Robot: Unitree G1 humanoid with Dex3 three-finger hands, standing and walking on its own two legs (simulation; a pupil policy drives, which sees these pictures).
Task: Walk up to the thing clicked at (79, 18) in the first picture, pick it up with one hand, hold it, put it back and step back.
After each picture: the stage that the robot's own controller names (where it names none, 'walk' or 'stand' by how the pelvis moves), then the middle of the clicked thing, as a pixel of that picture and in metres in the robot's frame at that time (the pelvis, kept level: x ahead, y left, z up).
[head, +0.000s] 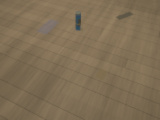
stand; (78, 21) +1.72 +0.02 -0.66
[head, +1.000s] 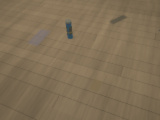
walk; (69, 29) +1.58 +0.20 -0.64
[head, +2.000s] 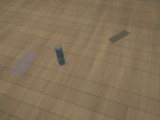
walk; (60, 55) +1.08 +0.28 -0.65
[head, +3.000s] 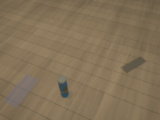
walk; (63, 87) +0.71 +0.21 -0.64
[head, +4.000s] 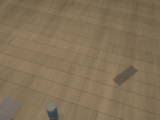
stand; (52, 112) +0.46 +0.19 -0.63
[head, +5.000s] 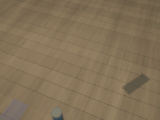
stand; (58, 118) +0.43 +0.17 -0.63
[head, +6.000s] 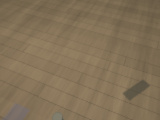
stand; out of the picture +0.43 +0.17 -0.66
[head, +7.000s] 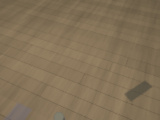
stand; out of the picture +0.44 +0.17 -0.66
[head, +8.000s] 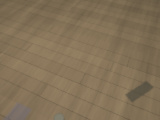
stand; out of the picture +0.42 +0.17 -0.66
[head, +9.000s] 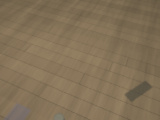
go down; out of the picture +0.42 +0.16 -0.66
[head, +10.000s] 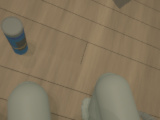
go down; (17, 39) +0.52 +0.20 -0.27
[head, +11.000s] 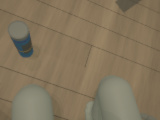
approach; (22, 42) +0.52 +0.19 -0.27
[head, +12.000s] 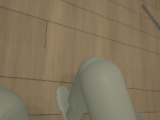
close in; out of the picture +0.51 +0.24 -0.17
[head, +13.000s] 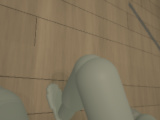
close; out of the picture +0.50 +0.26 -0.17
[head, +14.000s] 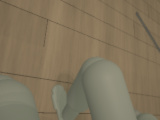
lift; out of the picture +0.42 +0.22 -0.17
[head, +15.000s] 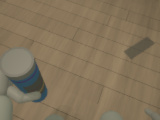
lift; (29, 80) +0.33 +0.16 +0.03
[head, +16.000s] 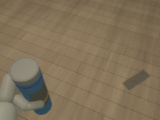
hold; (35, 90) +0.30 +0.16 +0.05
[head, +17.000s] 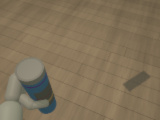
hold; (40, 90) +0.30 +0.15 +0.04
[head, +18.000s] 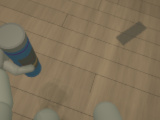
crouch; (23, 56) +0.42 +0.16 -0.02
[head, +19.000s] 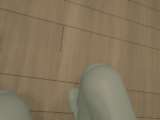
lower; out of the picture +0.53 +0.23 -0.08
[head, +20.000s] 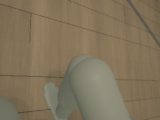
lower; out of the picture +0.50 +0.26 -0.17
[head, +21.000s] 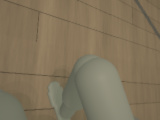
lower; out of the picture +0.48 +0.25 -0.17
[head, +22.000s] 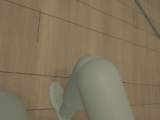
lower; out of the picture +0.47 +0.25 -0.18
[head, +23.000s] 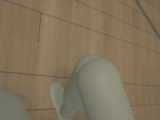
lower; out of the picture +0.47 +0.25 -0.18
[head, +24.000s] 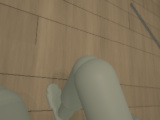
open; out of the picture +0.48 +0.22 -0.19
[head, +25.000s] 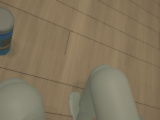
stand; (0, 36) +0.48 +0.20 -0.20
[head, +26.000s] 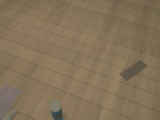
stand; (56, 111) +0.42 +0.13 -0.56
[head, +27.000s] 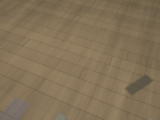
stand; out of the picture +0.41 +0.14 -0.60
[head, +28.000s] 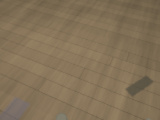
stand; out of the picture +0.41 +0.13 -0.60
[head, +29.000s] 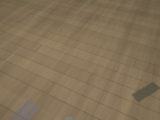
stand; out of the picture +0.43 +0.12 -0.65
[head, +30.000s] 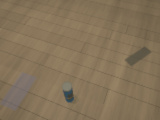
walk; (68, 92) +0.53 +0.13 -0.63
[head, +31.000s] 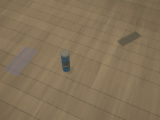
walk; (65, 61) +0.83 +0.12 -0.63
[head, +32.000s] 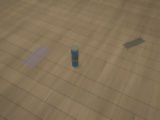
stand; (75, 57) +1.05 +0.10 -0.64
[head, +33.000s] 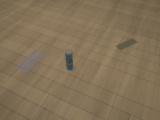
stand; (69, 60) +1.05 +0.12 -0.66
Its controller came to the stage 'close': yes
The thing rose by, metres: 0.70
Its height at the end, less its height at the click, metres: +0.00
